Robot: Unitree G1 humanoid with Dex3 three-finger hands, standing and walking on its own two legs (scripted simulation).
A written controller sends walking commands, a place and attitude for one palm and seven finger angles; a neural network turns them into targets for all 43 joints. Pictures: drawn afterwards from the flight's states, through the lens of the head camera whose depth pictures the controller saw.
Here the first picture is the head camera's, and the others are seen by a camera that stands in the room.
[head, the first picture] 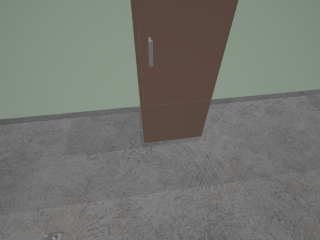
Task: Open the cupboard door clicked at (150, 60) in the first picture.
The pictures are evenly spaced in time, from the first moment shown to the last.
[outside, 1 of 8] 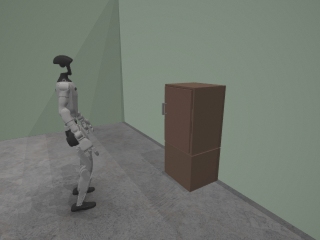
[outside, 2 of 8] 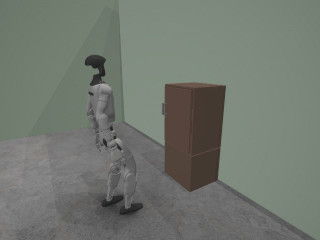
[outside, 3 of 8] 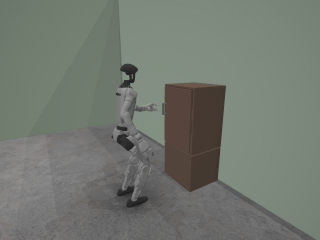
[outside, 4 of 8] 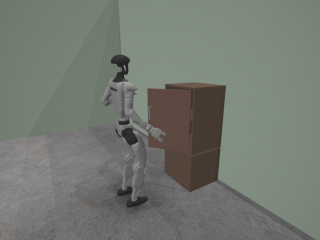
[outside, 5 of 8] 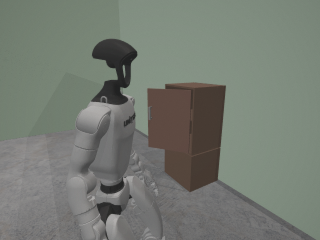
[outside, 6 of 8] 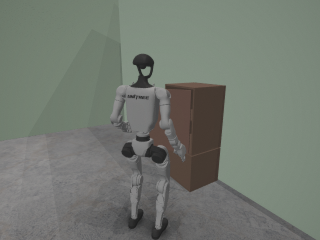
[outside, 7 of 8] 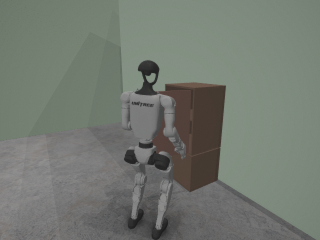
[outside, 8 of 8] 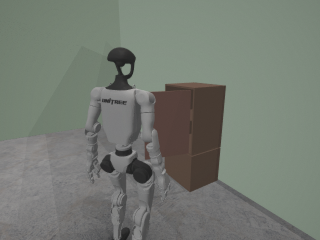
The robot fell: no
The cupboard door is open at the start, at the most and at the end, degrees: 0 77 76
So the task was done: yes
